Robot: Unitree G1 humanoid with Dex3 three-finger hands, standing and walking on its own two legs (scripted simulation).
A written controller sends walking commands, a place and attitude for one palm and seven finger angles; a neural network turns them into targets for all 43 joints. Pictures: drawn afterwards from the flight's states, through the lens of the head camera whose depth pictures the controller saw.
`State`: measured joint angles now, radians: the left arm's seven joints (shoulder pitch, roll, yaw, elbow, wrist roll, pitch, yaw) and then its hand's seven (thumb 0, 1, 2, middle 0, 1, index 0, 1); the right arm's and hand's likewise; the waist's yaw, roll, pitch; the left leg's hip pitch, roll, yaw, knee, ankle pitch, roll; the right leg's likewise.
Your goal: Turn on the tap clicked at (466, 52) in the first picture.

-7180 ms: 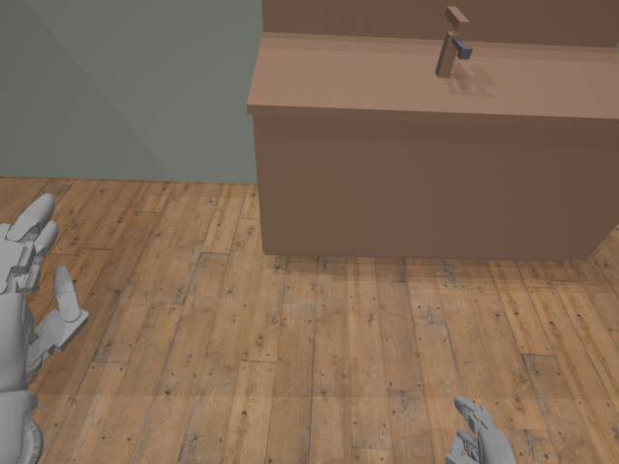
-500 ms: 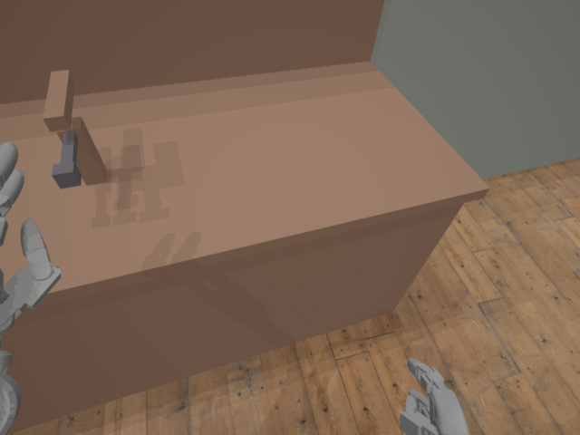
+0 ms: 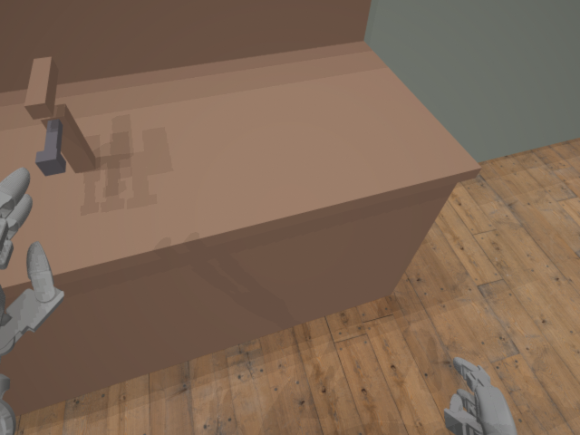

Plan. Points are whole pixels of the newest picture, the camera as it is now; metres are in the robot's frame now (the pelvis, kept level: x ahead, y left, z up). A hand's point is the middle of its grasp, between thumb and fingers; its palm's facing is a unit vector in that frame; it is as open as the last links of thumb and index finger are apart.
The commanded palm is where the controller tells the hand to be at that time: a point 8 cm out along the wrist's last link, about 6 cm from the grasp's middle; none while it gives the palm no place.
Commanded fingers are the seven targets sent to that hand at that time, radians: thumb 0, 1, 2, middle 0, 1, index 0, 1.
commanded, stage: come to a stop and stand still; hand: left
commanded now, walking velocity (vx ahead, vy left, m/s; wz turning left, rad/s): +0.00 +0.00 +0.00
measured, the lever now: (51, 162) +0.47 +0.38 +0.09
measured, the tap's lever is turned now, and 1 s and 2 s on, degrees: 0 0 0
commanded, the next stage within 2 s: look again from close up in 0.82 s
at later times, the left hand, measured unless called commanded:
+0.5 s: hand out of the picture +0.16 +0.26 +0.16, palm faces +0.36 -0.85 -0.38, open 7.5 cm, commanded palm +0.10 +0.30 +0.18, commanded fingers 0.00 0.90 0.90 -0.20 -0.30 -0.20 -0.30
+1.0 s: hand out of the picture +0.18 +0.29 +0.21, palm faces +0.46 -0.76 -0.47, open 7.5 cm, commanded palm +0.09 +0.30 +0.18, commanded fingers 0.00 0.90 0.90 -0.20 -0.30 -0.20 -0.30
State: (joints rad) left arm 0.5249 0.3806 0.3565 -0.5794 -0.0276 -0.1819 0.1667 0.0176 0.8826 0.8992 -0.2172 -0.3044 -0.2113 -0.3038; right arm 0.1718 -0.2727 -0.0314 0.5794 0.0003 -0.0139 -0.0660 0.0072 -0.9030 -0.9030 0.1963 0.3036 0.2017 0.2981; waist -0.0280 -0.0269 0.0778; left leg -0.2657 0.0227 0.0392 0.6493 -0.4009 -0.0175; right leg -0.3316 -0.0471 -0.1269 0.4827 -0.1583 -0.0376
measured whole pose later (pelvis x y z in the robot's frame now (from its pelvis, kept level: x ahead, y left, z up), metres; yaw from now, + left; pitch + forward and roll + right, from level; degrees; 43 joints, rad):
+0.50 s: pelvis -0.06 +0.03 +0.00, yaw -1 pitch -2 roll -1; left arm 0.45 0.35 0.32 -0.47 -0.02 -0.19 0.14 0.02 0.88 0.90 -0.21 -0.30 -0.21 -0.30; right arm 0.21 -0.15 0.05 0.59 -0.01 -0.06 -0.05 0.01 -0.90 -0.90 0.20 0.30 0.21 0.30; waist 0.00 0.00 0.05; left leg -0.26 0.03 0.08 0.51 -0.22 0.02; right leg -0.26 -0.02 -0.06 0.46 -0.17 0.01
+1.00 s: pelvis -0.07 +0.02 +0.00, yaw +0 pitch -1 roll -1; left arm 0.20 0.55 0.42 -0.36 -0.01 -0.26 0.12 0.02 0.88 0.90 -0.22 -0.31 -0.22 -0.30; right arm 0.27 -0.19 0.05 0.59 0.00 -0.13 -0.07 0.01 -0.90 -0.90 0.20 0.30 0.20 0.30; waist 0.04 -0.02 0.06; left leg -0.31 0.04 0.04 0.55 -0.22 0.01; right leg -0.29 0.00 -0.07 0.49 -0.17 -0.01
